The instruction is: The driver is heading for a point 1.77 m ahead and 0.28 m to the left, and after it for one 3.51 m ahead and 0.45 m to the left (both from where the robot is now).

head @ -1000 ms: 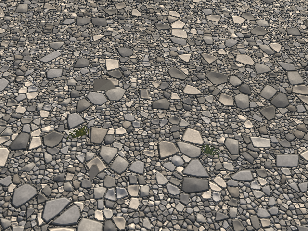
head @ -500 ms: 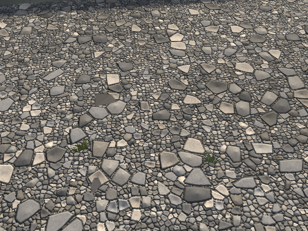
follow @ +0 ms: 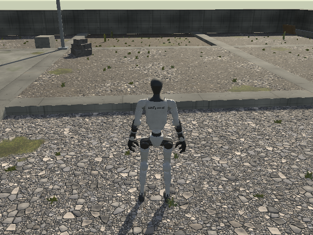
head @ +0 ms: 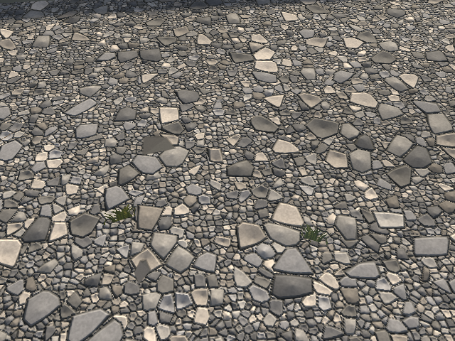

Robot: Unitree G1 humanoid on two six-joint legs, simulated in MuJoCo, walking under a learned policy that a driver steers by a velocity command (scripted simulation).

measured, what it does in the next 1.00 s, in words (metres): walks ahead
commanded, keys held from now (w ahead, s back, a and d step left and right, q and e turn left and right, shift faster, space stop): no key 0.44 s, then w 0.56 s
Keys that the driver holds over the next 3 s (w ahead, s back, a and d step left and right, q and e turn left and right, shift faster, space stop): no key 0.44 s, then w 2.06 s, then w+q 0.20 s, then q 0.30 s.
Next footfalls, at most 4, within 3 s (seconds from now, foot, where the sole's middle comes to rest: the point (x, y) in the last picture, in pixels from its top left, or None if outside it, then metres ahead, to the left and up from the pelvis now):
1.12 right None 0.42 -0.09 -0.77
1.66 left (192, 273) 0.73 0.14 -0.77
2.24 right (258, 196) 1.05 -0.09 -0.77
2.78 left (196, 139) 1.35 0.15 -0.77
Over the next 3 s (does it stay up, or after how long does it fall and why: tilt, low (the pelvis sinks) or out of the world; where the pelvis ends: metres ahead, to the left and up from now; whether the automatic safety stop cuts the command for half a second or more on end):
stays up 1.25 0.07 0.00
